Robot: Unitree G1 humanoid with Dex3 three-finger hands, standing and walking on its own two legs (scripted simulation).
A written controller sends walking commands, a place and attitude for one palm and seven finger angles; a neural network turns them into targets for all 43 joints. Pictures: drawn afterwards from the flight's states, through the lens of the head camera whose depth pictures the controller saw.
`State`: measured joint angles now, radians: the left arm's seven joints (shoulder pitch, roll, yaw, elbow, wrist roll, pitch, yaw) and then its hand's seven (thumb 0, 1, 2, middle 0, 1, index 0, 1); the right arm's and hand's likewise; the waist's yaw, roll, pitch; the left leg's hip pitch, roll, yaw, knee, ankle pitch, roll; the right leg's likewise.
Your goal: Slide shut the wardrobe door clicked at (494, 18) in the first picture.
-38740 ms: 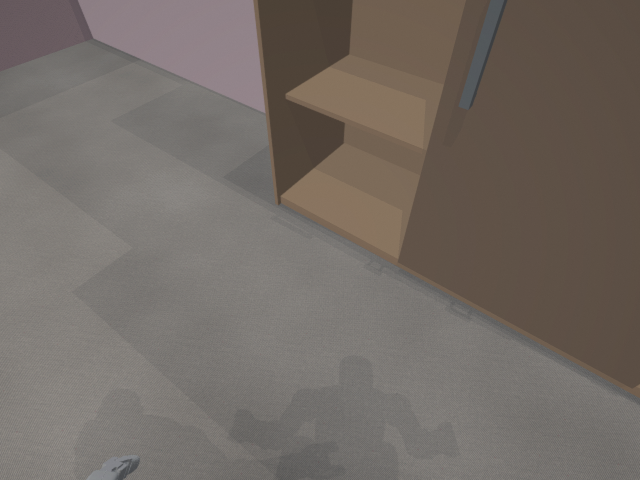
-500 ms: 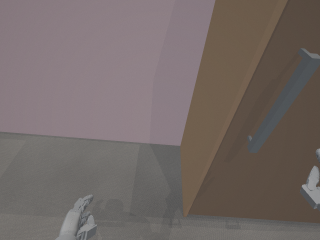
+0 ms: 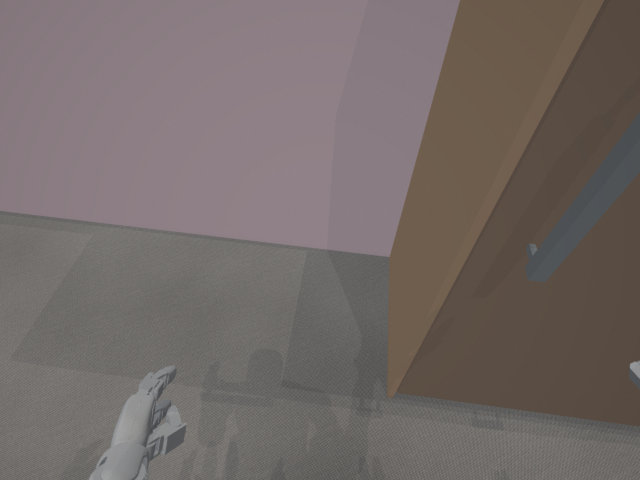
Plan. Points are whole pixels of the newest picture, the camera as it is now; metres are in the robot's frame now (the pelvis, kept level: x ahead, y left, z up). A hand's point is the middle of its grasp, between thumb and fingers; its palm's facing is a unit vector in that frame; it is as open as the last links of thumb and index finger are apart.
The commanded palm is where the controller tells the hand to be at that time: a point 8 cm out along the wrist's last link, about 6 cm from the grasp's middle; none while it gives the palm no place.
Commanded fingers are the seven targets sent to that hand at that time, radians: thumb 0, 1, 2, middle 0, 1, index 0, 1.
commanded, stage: step back with the hand held close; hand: right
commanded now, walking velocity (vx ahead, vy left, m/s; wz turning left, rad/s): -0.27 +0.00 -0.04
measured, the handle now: (591, 185) +0.43 -0.31 +0.16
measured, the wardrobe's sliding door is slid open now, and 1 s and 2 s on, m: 0.00 0.00 0.00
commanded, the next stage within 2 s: stop stepping back and stand still in 0.64 s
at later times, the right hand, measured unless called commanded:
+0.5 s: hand out of the picture +0.06 -0.34 +0.17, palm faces +0.52 +0.75 -0.41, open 7.4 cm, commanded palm +0.01 -0.37 +0.18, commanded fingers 0.00 -0.90 -0.90 0.20 0.30 0.20 0.30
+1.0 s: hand out of the picture -0.08 -0.37 +0.18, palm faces +0.43 +0.79 -0.43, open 7.4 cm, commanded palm -0.12 -0.40 +0.18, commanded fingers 0.00 -0.90 -0.90 0.20 0.30 0.20 0.30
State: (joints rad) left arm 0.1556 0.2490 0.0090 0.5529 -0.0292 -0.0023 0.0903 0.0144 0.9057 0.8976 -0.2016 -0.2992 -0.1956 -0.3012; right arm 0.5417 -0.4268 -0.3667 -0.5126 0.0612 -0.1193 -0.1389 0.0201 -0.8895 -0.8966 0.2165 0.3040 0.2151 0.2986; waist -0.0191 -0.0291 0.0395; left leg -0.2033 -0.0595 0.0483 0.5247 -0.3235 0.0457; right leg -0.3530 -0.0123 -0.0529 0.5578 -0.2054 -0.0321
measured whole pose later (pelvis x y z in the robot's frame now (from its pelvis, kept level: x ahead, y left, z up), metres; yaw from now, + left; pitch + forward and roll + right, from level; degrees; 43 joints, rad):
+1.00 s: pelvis -0.26 -0.10 +0.00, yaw +0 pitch +1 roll +1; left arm 0.20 0.18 -0.02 0.64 0.01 -0.07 0.04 0.01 0.90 0.90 -0.21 -0.30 -0.20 -0.30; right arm 0.57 -0.48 -0.42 -0.59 0.09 -0.11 -0.15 0.02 -0.89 -0.90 0.21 0.30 0.21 0.30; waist -0.04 0.03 -0.06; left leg -0.08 -0.05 0.05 0.47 -0.39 0.06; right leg -0.59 0.01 -0.02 0.88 -0.29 0.05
